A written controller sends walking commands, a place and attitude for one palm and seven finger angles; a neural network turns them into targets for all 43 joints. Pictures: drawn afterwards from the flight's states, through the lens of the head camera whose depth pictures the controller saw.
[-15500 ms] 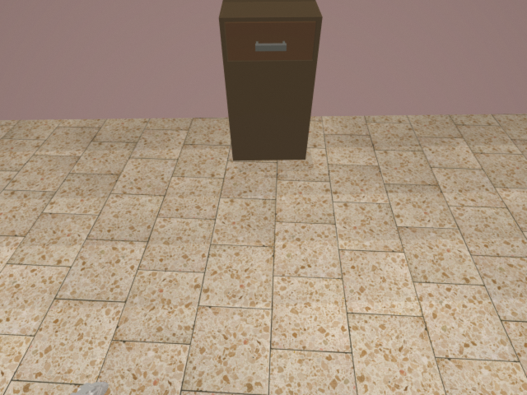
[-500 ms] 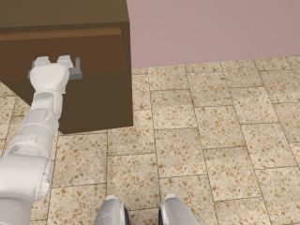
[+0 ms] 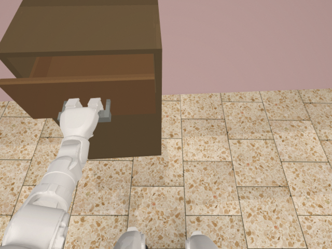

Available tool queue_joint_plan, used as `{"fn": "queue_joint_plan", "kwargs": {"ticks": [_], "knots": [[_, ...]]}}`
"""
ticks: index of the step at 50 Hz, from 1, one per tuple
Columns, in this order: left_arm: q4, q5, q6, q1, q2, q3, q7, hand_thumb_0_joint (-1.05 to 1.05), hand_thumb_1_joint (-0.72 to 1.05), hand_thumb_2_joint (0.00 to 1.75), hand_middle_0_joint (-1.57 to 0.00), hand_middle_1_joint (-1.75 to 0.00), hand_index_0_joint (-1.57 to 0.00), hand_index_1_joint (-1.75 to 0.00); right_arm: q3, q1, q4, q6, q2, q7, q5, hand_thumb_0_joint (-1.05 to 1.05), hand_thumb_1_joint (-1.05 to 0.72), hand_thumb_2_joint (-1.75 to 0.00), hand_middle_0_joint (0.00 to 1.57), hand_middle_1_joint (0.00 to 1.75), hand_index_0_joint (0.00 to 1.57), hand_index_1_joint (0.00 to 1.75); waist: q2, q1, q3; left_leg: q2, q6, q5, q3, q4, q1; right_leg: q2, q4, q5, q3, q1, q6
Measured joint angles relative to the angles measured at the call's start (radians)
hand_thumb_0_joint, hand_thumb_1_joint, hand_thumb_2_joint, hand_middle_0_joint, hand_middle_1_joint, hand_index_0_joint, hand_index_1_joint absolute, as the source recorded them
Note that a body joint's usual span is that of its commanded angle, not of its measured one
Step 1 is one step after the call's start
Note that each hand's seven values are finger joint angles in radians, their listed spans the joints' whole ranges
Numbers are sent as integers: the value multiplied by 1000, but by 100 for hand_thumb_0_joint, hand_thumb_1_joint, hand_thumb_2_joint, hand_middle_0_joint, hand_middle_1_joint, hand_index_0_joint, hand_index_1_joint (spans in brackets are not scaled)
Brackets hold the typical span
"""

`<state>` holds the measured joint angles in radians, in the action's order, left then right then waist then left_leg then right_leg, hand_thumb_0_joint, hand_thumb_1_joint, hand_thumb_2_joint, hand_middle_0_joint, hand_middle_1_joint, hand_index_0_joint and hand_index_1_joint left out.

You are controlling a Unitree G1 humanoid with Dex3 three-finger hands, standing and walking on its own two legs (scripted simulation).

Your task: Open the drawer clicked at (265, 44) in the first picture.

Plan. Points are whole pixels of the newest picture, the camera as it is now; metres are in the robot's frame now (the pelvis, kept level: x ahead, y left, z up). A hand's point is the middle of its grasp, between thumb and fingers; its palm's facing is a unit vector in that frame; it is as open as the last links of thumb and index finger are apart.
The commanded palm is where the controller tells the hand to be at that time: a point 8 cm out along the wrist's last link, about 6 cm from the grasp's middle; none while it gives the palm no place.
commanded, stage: pull the drawer open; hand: left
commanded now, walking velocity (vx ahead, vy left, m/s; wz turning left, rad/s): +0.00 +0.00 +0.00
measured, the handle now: (86, 110) +0.48 +0.22 -0.01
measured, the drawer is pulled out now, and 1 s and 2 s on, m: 0.09 0.21 0.30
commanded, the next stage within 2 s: none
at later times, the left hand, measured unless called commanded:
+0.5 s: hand (85, 151) +0.36 +0.21 -0.04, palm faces -0.02 -0.05 -1.00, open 5.7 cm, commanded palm +0.33 +0.21 +0.02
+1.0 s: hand (82, 172) +0.31 +0.21 -0.04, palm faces -0.01 -0.05 -1.00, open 5.7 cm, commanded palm +0.28 +0.20 +0.02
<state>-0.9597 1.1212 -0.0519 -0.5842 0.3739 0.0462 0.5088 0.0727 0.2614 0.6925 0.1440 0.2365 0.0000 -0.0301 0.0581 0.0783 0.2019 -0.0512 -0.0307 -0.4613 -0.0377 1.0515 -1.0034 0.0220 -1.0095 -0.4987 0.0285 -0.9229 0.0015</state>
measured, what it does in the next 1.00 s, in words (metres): stands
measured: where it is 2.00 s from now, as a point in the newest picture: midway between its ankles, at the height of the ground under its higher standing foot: outside the picture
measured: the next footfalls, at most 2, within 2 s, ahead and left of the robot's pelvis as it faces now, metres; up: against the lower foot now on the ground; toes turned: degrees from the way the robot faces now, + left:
none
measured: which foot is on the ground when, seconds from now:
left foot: down 0.00-1.00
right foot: down 0.00-1.00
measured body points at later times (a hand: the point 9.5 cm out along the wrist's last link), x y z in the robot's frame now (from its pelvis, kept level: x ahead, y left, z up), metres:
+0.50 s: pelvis -0.01 -0.01 +0.01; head +0.08 -0.02 +0.45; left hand +0.36 +0.21 +0.02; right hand +0.08 -0.27 -0.13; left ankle +0.01 +0.10 -0.66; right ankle -0.02 -0.12 -0.66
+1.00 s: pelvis +0.00 -0.01 +0.01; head +0.06 -0.02 +0.45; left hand +0.30 +0.21 +0.02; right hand +0.14 -0.26 -0.12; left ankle +0.01 +0.10 -0.66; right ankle -0.02 -0.12 -0.66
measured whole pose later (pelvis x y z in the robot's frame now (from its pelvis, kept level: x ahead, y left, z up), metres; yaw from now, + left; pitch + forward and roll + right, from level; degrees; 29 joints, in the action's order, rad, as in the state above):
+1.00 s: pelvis +0.00 -0.01 +0.01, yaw +1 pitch +18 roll -1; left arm -0.55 1.12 0.02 -0.12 0.30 0.12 0.55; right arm 0.06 0.19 0.64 0.12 0.23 0.01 -0.03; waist 0.06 0.01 0.19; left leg -0.04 -0.01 -0.45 -0.04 1.01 -0.88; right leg 0.02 -1.00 -0.51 0.03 -0.81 0.02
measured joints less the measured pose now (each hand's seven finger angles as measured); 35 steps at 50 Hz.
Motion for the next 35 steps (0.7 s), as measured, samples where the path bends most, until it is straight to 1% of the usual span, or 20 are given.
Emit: {"fn": "queue_joint_plan", "kwargs": {"ticks": [16, 35], "knots": [[99, 3, -11, 140, -27, 5, 25, 0, 69, 82, -31, -135, -40, -135, 2, 2, 7, 3, -9, 7, 2, 1, -91, -90, 20, 30, 20, 30, 1, -25, -1, 1, 8, 9, -1, -16, 45, -1, 2, 1, -1, 37, 9], [250, -2, 19, 312, -56, 37, 39, 0, 69, 82, -31, -135, -40, -135, 0, -40, -16, -13, -6, 19, 7, 1, -91, -90, 20, 30, 20, 30, 0, -48, -8, 5, 13, 19, -2, -39, 99, -3, 14, 5, -3, 87, 13]]}}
